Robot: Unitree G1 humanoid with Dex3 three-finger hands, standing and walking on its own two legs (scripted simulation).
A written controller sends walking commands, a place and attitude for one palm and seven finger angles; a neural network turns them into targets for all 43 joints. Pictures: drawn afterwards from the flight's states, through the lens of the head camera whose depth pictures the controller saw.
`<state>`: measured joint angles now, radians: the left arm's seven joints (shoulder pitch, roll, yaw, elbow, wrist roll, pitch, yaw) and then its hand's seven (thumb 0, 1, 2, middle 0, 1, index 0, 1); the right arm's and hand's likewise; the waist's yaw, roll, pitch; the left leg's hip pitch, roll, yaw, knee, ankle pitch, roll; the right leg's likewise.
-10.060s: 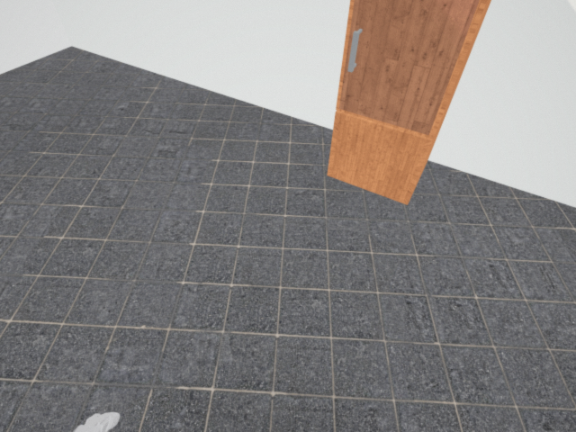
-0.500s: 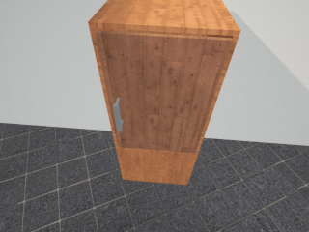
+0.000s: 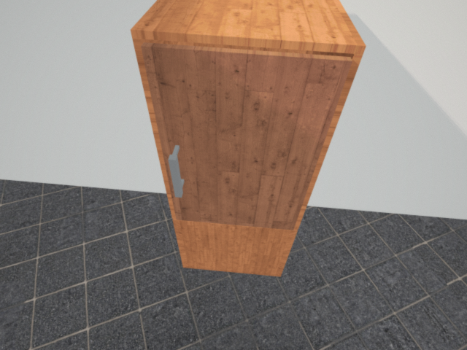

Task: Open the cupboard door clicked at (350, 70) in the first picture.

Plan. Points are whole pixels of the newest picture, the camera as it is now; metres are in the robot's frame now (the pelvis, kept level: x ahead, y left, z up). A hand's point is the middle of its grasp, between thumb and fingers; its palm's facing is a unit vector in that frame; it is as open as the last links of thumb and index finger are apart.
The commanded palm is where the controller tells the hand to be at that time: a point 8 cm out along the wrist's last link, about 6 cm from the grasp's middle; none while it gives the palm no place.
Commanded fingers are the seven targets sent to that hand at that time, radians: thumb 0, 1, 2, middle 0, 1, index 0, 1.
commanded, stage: raise the hand with hooked fingers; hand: left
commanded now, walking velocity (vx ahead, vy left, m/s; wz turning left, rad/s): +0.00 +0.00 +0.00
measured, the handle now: (177, 172) +0.56 +0.18 -0.08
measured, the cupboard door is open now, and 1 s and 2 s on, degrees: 0 0 0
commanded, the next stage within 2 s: none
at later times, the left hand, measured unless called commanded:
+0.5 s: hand (150, 334) +0.17 +0.16 -0.09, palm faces -0.03 -1.00 +0.03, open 8.5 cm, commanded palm +0.14 +0.24 -0.07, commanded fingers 0.00 0.39 0.68 -0.24 -0.63 -0.24 -0.63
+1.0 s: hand (116, 300) +0.22 +0.23 -0.06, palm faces +0.07 -1.00 -0.07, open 11.6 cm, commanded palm +0.19 +0.28 -0.07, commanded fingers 0.00 -0.20 0.43 -0.28 -1.00 -0.28 -1.00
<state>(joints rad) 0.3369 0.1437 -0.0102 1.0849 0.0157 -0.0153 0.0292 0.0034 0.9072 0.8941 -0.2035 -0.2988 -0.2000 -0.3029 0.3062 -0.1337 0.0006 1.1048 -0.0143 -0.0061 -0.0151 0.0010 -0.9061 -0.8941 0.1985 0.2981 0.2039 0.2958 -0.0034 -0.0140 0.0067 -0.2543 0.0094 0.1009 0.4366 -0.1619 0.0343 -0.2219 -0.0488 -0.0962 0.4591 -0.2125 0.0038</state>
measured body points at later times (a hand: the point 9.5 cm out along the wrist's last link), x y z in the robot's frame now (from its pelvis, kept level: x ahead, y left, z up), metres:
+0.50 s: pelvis +0.00 -0.02 -0.09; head +0.05 +0.01 +0.36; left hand +0.17 +0.21 -0.09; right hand +0.23 -0.28 -0.11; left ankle +0.05 +0.10 -0.74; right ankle +0.02 -0.12 -0.74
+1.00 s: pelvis +0.01 -0.01 -0.11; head +0.09 +0.01 +0.33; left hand +0.21 +0.28 -0.06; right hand +0.18 -0.24 -0.20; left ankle +0.05 +0.10 -0.74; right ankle +0.02 -0.12 -0.74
